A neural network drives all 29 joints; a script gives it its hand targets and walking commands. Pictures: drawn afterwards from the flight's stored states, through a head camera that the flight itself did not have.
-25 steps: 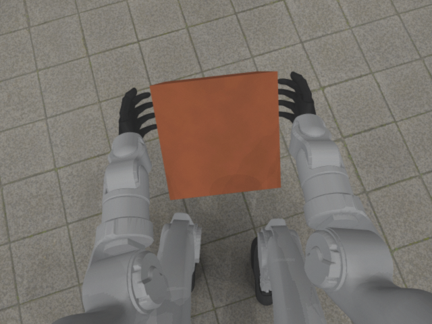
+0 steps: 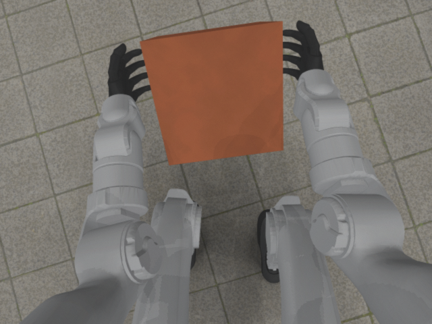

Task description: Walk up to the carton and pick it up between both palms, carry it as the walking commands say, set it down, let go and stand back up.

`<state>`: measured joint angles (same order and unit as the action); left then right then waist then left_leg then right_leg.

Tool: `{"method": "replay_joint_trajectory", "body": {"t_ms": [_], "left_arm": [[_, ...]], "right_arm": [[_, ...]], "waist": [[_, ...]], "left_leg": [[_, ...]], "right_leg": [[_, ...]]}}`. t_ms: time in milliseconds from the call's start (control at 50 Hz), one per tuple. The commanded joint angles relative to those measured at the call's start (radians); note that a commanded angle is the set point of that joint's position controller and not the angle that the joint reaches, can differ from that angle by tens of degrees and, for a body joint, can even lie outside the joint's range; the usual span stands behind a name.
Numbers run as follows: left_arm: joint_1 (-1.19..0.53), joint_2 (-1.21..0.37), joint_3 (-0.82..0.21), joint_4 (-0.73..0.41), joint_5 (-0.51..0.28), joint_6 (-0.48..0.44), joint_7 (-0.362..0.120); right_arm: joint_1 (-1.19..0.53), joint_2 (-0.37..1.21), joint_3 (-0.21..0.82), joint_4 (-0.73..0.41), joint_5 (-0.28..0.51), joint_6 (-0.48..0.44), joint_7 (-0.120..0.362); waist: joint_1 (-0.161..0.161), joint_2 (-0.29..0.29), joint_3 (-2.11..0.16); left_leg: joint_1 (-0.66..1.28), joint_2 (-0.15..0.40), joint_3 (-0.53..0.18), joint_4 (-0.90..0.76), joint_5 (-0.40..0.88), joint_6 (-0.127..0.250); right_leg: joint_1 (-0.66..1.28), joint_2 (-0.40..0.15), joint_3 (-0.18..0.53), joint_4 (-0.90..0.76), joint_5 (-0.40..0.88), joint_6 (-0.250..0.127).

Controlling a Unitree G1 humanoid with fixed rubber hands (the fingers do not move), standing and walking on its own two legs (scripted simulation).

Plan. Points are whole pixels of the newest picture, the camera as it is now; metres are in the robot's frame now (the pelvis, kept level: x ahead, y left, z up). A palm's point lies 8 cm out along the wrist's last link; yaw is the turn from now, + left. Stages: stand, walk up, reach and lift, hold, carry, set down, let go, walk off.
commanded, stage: set down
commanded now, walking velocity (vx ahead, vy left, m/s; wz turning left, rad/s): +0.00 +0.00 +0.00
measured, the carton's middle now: (216, 89) +0.52 +0.05 -0.21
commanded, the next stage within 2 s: none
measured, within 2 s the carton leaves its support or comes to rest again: neither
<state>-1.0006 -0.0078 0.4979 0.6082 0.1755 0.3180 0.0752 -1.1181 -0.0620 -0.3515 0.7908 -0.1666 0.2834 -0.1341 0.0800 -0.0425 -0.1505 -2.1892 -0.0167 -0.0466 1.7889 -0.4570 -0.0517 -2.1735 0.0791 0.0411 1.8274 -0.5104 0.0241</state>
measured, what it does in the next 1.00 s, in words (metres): lowers itself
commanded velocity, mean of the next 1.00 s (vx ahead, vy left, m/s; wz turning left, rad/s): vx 0.00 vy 0.00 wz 0.00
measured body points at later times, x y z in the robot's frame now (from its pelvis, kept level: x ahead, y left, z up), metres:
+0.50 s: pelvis +0.00 +0.00 -0.05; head +0.34 +0.01 +0.24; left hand +0.50 +0.21 -0.19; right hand +0.55 -0.10 -0.20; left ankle +0.12 +0.14 -0.43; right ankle +0.10 -0.12 -0.43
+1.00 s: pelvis +0.00 +0.00 -0.09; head +0.36 +0.01 +0.18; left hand +0.53 +0.22 -0.24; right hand +0.57 -0.10 -0.24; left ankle +0.12 +0.14 -0.43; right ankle +0.10 -0.12 -0.43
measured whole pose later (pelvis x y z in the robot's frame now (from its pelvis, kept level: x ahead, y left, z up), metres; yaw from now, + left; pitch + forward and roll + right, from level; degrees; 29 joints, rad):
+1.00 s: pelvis +0.00 +0.00 -0.09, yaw +1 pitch +43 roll +1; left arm -1.29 0.18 0.46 0.86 0.06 0.23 0.05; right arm -1.42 -0.21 -0.26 1.02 -0.08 0.20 -0.08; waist 0.08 -0.02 0.17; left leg -2.34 -0.04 -0.04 2.11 -0.52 -0.06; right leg -2.32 0.09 0.04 2.16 -0.59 0.04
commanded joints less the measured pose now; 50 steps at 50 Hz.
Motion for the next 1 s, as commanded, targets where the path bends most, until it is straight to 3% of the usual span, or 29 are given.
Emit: {"method": "replay_joint_trajectory", "body": {"t_ms": [0,700,800,900,980], "left_arm": [[-0.684,-0.846,-0.546,-0.005,-0.149,-0.022,-0.288],[-0.850,-0.689,-0.516,0.088,-0.235,-0.107,-0.264],[-0.866,-0.646,-0.470,0.159,-0.225,-0.110,-0.279],[-0.847,-0.623,-0.432,0.201,-0.203,-0.109,-0.286],[-0.822,-0.619,-0.420,0.226,-0.192,-0.108,-0.290]], "right_arm": [[-0.584,0.962,0.455,-0.011,0.133,-0.025,0.285],[-0.794,0.759,0.490,0.047,0.239,-0.105,0.268],[-0.733,0.699,0.413,0.147,0.182,-0.102,0.268],[-0.712,0.686,0.379,0.184,0.158,-0.099,0.279],[-0.689,0.672,0.356,0.210,0.141,-0.099,0.282]], "waist": [[0.041,-0.040,-1.069],[0.038,-0.041,-0.927],[-0.006,-0.026,-0.769],[0.003,-0.034,-0.671],[-0.008,-0.028,-0.629]], "left_leg": [[0.621,-0.114,0.134,-0.103,0.222,0.013],[0.519,-0.084,0.136,0.154,0.284,0.008],[0.409,-0.081,0.130,0.174,0.209,0.007],[0.364,-0.082,0.129,0.186,0.189,0.012],[0.354,-0.083,0.126,0.195,0.192,0.010]], "right_leg": [[0.523,0.104,-0.098,-0.152,0.181,-0.003],[0.411,0.073,-0.106,0.105,0.224,-0.006],[0.351,0.063,-0.099,0.123,0.178,-0.019],[0.312,0.061,-0.096,0.135,0.155,-0.024],[0.293,0.060,-0.096,0.141,0.154,-0.025]]}}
